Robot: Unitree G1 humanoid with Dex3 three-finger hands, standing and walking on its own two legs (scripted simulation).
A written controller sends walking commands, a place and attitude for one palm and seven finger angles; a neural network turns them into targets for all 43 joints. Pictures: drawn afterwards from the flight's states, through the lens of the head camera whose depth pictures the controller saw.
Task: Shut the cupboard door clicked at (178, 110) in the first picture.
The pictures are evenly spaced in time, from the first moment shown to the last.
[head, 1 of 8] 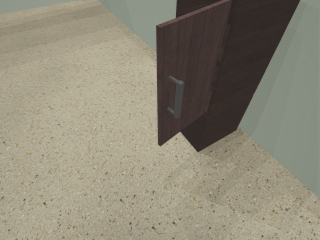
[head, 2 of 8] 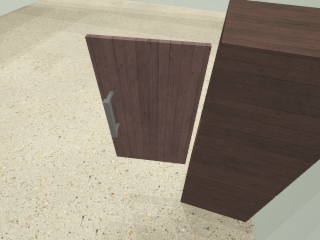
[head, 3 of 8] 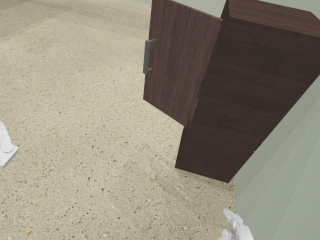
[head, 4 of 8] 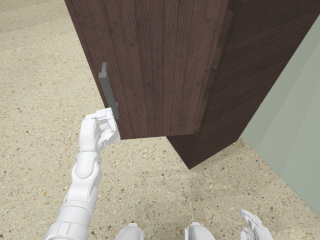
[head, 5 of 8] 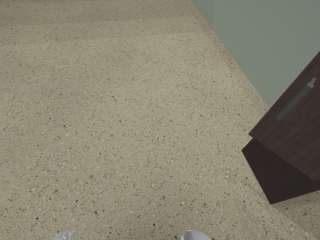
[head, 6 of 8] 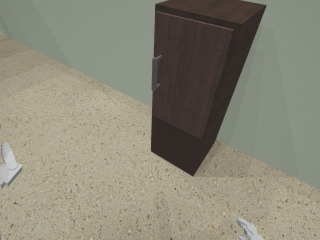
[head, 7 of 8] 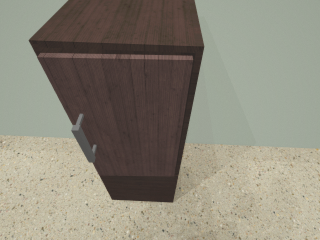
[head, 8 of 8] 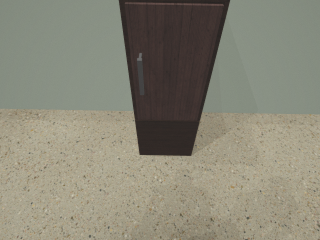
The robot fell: no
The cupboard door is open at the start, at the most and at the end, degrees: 100 100 0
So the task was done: yes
